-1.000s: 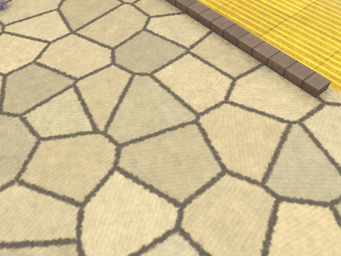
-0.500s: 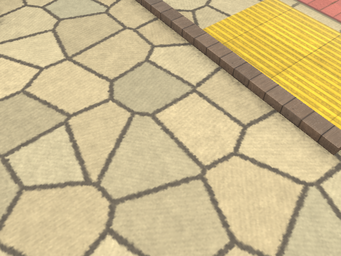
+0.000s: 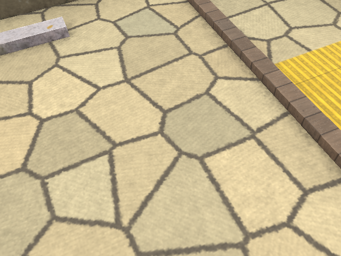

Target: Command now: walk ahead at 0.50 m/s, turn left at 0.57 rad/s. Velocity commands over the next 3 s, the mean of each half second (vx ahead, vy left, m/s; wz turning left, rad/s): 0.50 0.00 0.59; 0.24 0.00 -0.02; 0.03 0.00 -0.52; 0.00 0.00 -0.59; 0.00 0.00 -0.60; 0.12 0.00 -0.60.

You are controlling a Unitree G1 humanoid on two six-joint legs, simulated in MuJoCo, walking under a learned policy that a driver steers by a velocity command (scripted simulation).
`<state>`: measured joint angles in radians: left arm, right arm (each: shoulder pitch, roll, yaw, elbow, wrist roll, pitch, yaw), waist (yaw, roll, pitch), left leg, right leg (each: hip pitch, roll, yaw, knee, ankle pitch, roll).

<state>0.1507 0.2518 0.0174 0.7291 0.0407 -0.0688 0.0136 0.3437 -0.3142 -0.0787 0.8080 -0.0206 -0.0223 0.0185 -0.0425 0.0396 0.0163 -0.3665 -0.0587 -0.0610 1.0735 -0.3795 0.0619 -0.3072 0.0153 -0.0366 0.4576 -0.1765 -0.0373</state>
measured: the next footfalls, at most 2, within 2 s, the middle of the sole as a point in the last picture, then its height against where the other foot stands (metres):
left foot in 0.40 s outside the picture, level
right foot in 0.92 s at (160, 238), level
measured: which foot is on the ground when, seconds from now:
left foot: up 0.00-0.38, down 0.40-0.92, up 0.94-1.00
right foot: down 0.00-0.40, up 0.42-0.90, down 0.92-1.00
